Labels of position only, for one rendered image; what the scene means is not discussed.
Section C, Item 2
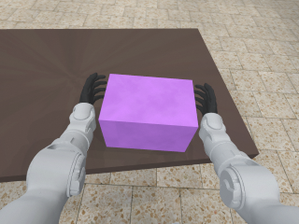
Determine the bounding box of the robot left hand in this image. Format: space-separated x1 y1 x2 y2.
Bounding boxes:
78 72 107 105

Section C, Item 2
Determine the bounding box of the robot right forearm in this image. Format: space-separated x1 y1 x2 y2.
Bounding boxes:
198 113 280 198

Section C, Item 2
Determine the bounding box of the right robot upper arm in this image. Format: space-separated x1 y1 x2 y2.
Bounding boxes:
220 165 299 224

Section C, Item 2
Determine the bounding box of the robot left forearm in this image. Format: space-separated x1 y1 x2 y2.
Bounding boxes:
26 103 96 189

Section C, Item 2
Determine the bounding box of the robot right hand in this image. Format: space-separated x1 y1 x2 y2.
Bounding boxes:
193 83 218 117

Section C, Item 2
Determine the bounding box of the carton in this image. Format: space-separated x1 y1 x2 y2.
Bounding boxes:
98 74 199 152

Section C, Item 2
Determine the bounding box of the left robot upper arm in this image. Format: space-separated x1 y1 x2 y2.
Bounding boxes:
0 148 86 224

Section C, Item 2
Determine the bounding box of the table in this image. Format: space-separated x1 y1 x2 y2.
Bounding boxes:
0 28 260 183

